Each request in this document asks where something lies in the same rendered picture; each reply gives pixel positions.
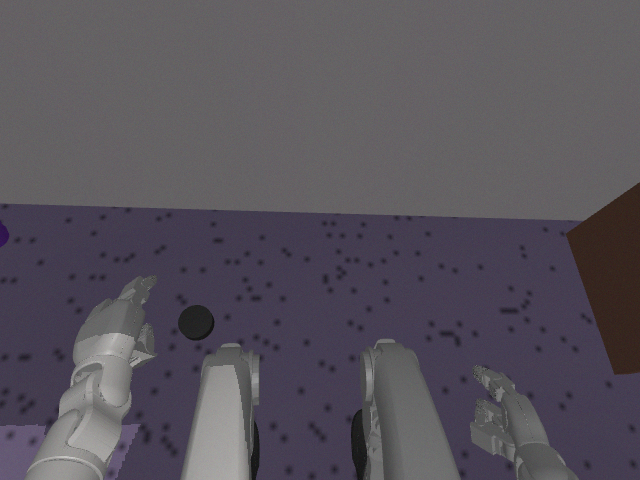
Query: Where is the left robot hand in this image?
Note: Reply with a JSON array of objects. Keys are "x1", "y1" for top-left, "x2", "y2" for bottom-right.
[{"x1": 73, "y1": 275, "x2": 157, "y2": 369}]

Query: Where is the right robot arm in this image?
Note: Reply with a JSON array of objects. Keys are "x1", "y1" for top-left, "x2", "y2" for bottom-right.
[{"x1": 514, "y1": 443, "x2": 579, "y2": 480}]

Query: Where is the left robot arm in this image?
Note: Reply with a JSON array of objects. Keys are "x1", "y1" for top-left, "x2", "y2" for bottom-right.
[{"x1": 24, "y1": 355, "x2": 133, "y2": 480}]

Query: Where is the right robot foot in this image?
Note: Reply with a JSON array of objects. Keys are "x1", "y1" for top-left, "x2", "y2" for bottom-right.
[{"x1": 351, "y1": 409, "x2": 367, "y2": 480}]

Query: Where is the right robot hand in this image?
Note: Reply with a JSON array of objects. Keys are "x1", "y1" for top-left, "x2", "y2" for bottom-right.
[{"x1": 470, "y1": 365, "x2": 550, "y2": 465}]

